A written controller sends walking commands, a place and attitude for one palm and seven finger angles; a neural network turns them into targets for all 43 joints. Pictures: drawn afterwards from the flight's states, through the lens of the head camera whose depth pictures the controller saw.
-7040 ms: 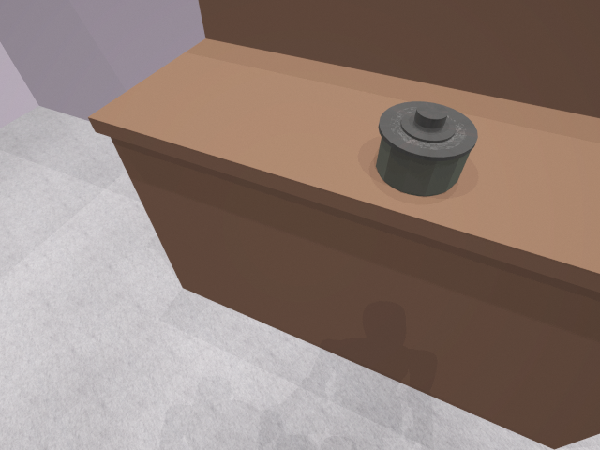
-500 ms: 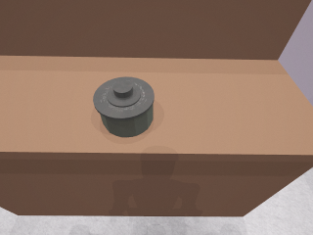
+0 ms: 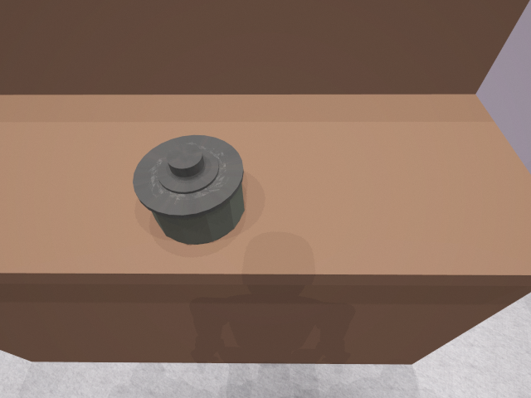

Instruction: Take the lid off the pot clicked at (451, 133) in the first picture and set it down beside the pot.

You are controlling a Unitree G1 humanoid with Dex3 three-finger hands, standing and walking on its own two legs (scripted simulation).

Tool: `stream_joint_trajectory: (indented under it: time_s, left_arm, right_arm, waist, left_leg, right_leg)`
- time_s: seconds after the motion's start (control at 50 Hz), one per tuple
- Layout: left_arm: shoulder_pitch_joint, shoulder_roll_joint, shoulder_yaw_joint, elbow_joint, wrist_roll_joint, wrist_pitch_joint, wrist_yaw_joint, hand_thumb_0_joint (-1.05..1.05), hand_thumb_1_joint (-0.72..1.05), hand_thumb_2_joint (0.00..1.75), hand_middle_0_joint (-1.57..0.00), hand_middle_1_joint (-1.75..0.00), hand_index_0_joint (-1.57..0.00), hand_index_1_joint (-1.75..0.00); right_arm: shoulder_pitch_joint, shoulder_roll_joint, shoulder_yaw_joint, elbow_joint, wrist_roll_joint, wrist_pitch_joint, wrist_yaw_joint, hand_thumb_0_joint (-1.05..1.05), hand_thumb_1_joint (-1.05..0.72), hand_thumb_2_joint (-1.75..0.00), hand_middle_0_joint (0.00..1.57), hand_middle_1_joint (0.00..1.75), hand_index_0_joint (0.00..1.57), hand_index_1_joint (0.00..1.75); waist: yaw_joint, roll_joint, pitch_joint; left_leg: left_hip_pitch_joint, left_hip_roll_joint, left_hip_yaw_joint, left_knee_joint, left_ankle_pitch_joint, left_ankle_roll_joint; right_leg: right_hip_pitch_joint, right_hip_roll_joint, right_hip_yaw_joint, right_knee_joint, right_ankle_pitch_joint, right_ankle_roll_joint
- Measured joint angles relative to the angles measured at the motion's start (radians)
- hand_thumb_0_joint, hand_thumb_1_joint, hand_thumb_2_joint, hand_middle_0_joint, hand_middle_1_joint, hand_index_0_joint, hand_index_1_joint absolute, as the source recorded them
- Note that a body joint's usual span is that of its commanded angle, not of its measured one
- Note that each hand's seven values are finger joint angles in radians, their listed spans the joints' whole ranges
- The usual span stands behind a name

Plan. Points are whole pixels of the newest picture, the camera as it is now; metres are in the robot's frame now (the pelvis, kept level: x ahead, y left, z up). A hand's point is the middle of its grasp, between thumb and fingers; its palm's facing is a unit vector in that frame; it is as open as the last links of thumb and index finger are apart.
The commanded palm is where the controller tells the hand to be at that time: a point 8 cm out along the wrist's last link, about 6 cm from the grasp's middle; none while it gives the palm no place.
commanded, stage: look again from close up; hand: left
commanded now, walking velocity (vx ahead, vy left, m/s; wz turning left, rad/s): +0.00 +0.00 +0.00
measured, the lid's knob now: (185, 160) +0.41 +0.15 +0.14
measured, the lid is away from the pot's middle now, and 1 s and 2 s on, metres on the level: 0.00 0.00 0.00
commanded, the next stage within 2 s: shuffle to correct the standing spot in 0.82 s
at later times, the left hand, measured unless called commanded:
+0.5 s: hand out of the picture +0.03 +0.15 -0.17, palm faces +0.01 -0.98 -0.22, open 7.4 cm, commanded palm none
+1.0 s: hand out of the picture +0.00 +0.15 -0.17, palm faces +0.01 -0.98 -0.18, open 7.4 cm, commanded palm none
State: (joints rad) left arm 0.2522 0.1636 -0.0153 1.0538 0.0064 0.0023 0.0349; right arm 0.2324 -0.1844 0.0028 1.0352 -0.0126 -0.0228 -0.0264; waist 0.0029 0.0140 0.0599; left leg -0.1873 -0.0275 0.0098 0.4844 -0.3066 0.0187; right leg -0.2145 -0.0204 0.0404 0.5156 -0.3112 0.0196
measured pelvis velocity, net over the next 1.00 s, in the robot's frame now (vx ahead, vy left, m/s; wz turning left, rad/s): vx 0.00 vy -0.02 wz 0.00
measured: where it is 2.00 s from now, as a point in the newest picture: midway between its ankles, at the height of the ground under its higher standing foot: outside the picture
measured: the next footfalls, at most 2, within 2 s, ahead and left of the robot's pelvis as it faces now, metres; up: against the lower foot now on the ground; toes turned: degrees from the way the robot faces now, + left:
none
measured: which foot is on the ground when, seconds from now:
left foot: down 0.00-1.00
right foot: down 0.00-1.00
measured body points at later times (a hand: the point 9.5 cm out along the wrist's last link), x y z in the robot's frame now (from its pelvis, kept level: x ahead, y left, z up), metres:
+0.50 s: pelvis +0.01 -0.03 +0.00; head +0.05 -0.03 +0.45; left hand +0.03 +0.21 -0.15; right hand +0.02 -0.25 -0.16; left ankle -0.03 +0.11 -0.74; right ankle -0.02 -0.13 -0.74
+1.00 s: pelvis +0.00 -0.02 +0.00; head +0.03 -0.01 +0.45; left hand +0.00 +0.20 -0.16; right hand +0.00 -0.24 -0.15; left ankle -0.03 +0.11 -0.74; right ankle -0.02 -0.13 -0.74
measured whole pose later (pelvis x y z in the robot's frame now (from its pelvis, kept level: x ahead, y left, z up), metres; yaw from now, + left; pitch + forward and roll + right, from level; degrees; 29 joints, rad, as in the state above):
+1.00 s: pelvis +0.00 -0.02 +0.00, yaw +0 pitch +0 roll +0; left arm 0.27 0.16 -0.01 1.08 0.00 0.00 0.04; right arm 0.26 -0.14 0.01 1.11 0.00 -0.02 -0.04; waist 0.00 -0.02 0.07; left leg -0.15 0.02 0.00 0.43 -0.28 -0.02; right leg -0.17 0.02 0.03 0.44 -0.27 -0.02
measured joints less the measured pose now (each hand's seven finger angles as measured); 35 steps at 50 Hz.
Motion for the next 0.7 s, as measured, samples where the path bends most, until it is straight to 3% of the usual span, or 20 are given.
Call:
stream_joint_trajectory:
  time_s: [0.3,0.7]
  left_arm:
    - [-0.032,0.012,0.01,-0.005,-0.004,-0.007,0.003,0.01,0.91,0.9,-0.2,-0.29,-0.2,-0.3]
    - [0.007,0.002,0.009,0.019,-0.005,-0.008,0.004,0.01,0.91,0.9,-0.2,-0.29,-0.2,-0.3]
  right_arm:
    - [0.016,0.019,0.002,0.042,0.001,0.0,-0.008,0.01,-0.91,-0.9,0.19,0.3,0.2,0.3]
    - [0.022,0.035,0.005,0.071,0.006,-0.001,-0.013,0.01,-0.91,-0.9,0.2,0.3,0.2,0.3]
  waist:
    - [-0.01,-0.008,0.009]
    - [-0.003,-0.022,0.01]
  left_leg:
    - [0.031,0.029,-0.013,-0.039,0.006,-0.03]
    - [0.047,0.049,-0.019,-0.058,0.015,-0.044]
  right_leg:
    - [0.029,0.028,-0.014,-0.034,0.003,-0.029]
    - [0.053,0.047,-0.021,-0.069,0.022,-0.043]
